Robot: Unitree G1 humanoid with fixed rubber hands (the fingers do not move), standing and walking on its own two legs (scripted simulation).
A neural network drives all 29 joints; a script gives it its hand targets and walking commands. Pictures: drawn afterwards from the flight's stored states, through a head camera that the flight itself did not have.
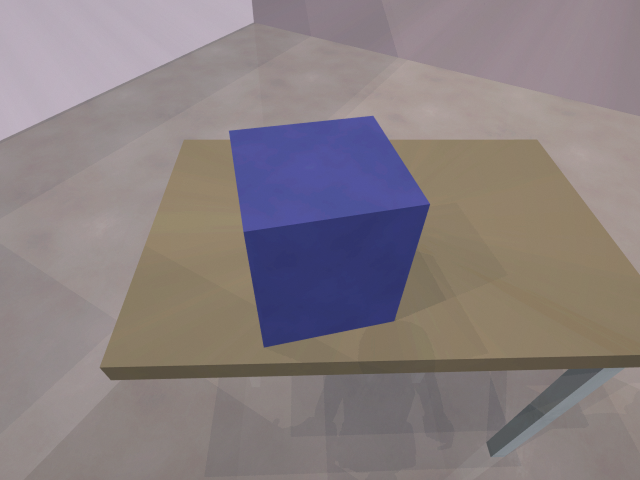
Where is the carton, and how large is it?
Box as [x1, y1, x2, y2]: [229, 116, 429, 347]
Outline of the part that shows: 373,116 229,131 243,231 264,347 392,321 394,319 429,203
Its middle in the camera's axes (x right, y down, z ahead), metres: +0.00 -0.01 +0.58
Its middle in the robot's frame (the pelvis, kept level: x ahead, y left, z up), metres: +0.44 +0.00 +0.06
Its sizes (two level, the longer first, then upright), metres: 0.210 0.200 0.250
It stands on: a table, 0.70 m high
